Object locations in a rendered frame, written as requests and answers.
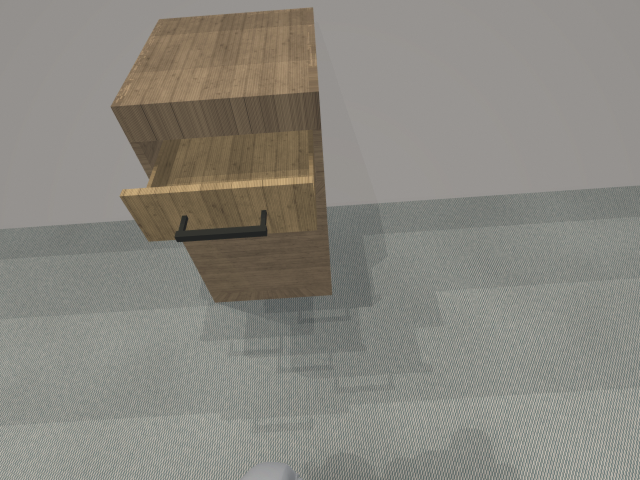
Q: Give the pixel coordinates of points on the handle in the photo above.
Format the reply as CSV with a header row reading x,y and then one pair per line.
x,y
183,235

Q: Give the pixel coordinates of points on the drawer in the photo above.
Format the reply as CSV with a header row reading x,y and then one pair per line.
x,y
225,181

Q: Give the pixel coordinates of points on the cabinet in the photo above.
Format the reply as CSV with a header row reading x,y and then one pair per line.
x,y
235,74

